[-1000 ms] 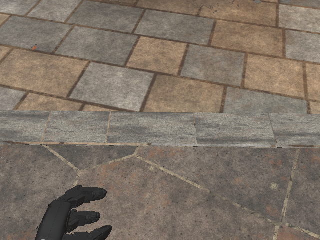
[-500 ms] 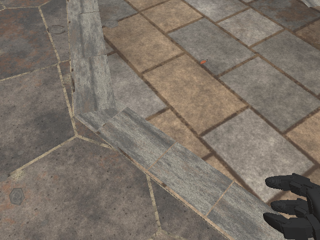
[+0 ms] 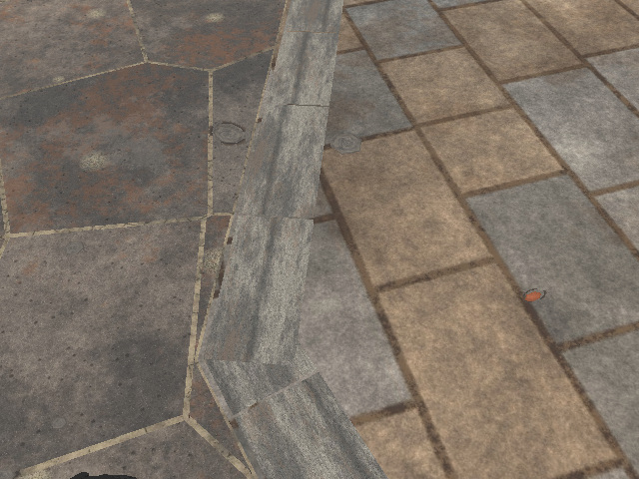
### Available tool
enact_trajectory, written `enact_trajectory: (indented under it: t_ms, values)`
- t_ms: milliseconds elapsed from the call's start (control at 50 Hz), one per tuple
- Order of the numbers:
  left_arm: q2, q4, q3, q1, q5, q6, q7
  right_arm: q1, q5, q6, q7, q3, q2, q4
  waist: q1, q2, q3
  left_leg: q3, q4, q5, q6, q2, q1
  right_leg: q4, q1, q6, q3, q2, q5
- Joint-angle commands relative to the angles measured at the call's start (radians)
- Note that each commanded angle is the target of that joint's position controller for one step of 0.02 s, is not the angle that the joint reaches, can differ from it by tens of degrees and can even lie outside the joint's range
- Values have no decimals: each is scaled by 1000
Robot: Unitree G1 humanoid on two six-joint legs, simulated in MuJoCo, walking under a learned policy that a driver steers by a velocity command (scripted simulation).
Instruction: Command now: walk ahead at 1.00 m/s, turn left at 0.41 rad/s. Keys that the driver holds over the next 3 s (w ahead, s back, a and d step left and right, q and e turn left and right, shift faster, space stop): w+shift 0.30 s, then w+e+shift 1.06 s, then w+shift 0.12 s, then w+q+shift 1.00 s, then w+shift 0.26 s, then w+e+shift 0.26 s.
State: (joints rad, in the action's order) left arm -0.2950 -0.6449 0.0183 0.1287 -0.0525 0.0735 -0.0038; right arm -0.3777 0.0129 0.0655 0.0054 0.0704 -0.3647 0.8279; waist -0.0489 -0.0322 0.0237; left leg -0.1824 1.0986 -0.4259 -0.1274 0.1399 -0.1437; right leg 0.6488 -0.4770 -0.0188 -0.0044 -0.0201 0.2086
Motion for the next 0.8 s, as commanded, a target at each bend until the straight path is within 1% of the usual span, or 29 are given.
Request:
enact_trajectory:
  t_ms: [20, 40, 80, 120, 160, 200, 240, 280, 320, 340, 360, 380, 400, 420, 440, 460, 480, 500, 520, 560, 600, 620, 640, 700, 720, 740, 760, 780, 800]
  values:
    - [-142, -43, 69, 227, 5, -3, 9, 116, 22, 17, 13, -20, -47, -122, 118, 66, -74, 46, 257, 165, 6, -117, -593, -403, 541, 181, 603, -306, 445]
    - [-119, -69, 61, 241, 3, 3, 11, 163, 28, 13, 26, -23, -33, -140, 109, 63, -34, 39, 214, 162, 8, -133, -574, -401, 464, 167, 484, -259, 326]
    - [-68, -126, 42, 274, 11, 18, 12, 166, 31, -4, 45, -39, 14, -156, 67, 114, 4, 25, 153, 147, 20, -146, -558, -437, 385, 152, 364, -209, 246]
    - [-80, -156, 43, 299, 28, 35, 17, 213, 35, -12, 51, -49, 26, -181, 51, 114, 45, 29, 88, 174, 31, -149, -618, -490, 366, 162, 295, -207, 154]
    - [-93, -172, 43, 311, 34, 45, 19, 324, 35, -9, 56, -59, 18, -228, 56, 100, 87, 65, -48, 265, 48, -151, -650, -555, 338, 174, 193, -192, 26]
    - [-89, -187, 39, 318, 41, 51, 23, 416, 31, -2, 67, -71, 18, -261, 59, 83, 108, 159, -254, 382, 54, -161, -571, -604, 303, 159, 65, -145, -151]
    - [-108, -208, 41, 345, 50, 58, 24, 476, 25, 3, 80, -86, 42, -276, 70, 89, 117, 239, -394, 487, 33, -172, -412, -689, 265, 159, 23, -160, -294]
    - [-128, -237, 40, 386, 53, 57, 25, 492, 24, 3, 73, -87, 36, -268, 74, 70, 108, 282, -461, 498, 5, -147, -376, -660, 388, 154, -28, -162, -551]
    - [-178, -257, 47, 403, 47, 47, 12, 442, 35, 4, 52, -77, 10, -253, 29, 131, 34, 293, -493, 395, -18, -89, -265, -489, 505, 145, -41, -190, -1006]
    - [-206, -265, 51, 401, 40, 36, 2, 327, 41, 5, 38, -60, -24, -223, -37, 159, -49, 269, -501, 321, -30, -64, -131, -319, 526, 134, -34, -203, -1134]
    - [-220, -263, 53, 374, 37, 20, -7, 118, 36, 5, 21, -39, -57, -153, -133, 162, -149, 252, -534, 283, -37, -53, 86, -74, 475, 125, -33, -191, -1117]
    - [-181, -241, 43, 354, 34, 17, -7, -63, 48, 5, 1, -12, -120, -99, -202, 125, -243, 137, -523, 177, -46, -173, 351, 227, 275, 120, -28, -148, -843]
    - [-12, -201, 12, 430, 39, 21, 5, -111, 76, 12, -15, 10, -199, -89, -101, -154, -367, -262, -565, -107, -62, -486, 595, 605, -30, 123, -11, -10, 143]
    - [-63, -179, 22, 458, 81, 18, 5, -84, 57, 4, -12, 15, -190, -110, -82, -199, -487, -659, -775, -253, -121, -596, 617, 813, -188, 133, 89, 51, 240]
    - [-120, -167, 37, 319, 68, 13, 0, 12, 44, 8, -11, 6, -108, -100, -63, -51, -266, -473, -815, -244, -94, -517, 453, 782, -268, 142, 93, -24, 99]
    - [-95, -160, 30, 266, 63, 13, 8, 60, 37, 20, -7, -6, -51, -87, -38, -9, -126, -325, -842, -89, -82, -485, 285, 717, -254, 137, 82, -55, 36]
    - [-72, -172, 27, 257, 57, 3, 17, 84, 39, 31, -5, -9, -25, -73, -2, 20, -59, -215, -876, 42, -59, -446, 166, 676, -209, 129, 85, -84, 20]
    - [-53, -181, 26, 279, 42, -15, 27, 81, 32, 41, -7, -15, -5, -58, 34, 12, -28, -119, -905, 108, -40, -418, 79, 655, -161, 119, 88, -101, 15]
    - [-33, -183, 25, 284, 34, -35, 36, 72, 22, 51, -6, -19, 15, -41, 55, -10, -7, -52, -930, 150, -27, -406, 27, 638, -139, 110, 86, -116, 17]
    - [-13, -151, 27, 205, 29, -63, 49, 58, -2, 69, -2, -22, 35, -10, 73, -16, 50, 74, -973, 260, 3, -384, 16, 604, -214, 97, 73, -142, -3]
    - [0, -110, 22, 104, 30, -69, 60, 40, -3, 76, 0, -26, 48, 7, 69, -10, 87, 228, -993, 443, 45, -336, 4, 550, -263, 91, 27, -137, -99]
    - [14, -85, 14, 57, 35, -67, 65, 42, 3, 80, 1, -26, 42, 11, 72, -38, 97, 288, -1002, 511, 53, -317, -12, 490, -261, 92, -2, -126, -162]
    - [11, -73, 10, 15, 39, -65, 69, 42, 6, 83, 2, -27, 47, 17, 70, -26, 107, 345, -1003, 588, 64, -290, -15, 431, -250, 98, -30, -111, -223]
    - [0, -35, 0, -88, 41, -57, 88, 10, 0, 84, -12, -27, 10, 33, 64, 21, 126, 452, -1008, 850, 111, -271, 29, 179, -152, 136, -146, -46, -339]
    - [-7, -31, -1, -100, 39, -56, 92, -5, -2, 84, -20, -25, -14, 36, 67, 13, 113, 468, -978, 1035, 124, -281, 72, 118, -98, 154, -183, -8, -366]
    - [-24, -36, 2, -86, 38, -55, 93, -20, -4, 79, -31, -20, -44, 35, 80, -9, 82, 476, -914, 1235, 136, -295, 130, 89, -46, 168, -213, 33, -361]
    - [-47, -51, 7, -35, 38, -56, 90, -20, -2, 68, -44, -13, -77, 29, 114, -41, 39, 475, -824, 1411, 143, -316, 181, 76, 18, 181, -228, 69, -320]
    - [-80, -76, 19, 65, 38, -58, 85, 3, 4, 51, -56, -3, -108, 17, 175, -71, -19, 465, -690, 1544, 146, -339, 201, 77, 124, 196, -227, 101, -255]
    - [-124, -123, 40, 237, 36, -61, 76, 49, 12, 32, -62, 6, -135, -1, 265, -87, -99, 448, -474, 1603, 138, -361, 166, 90, 301, 223, -202, 126, -184]
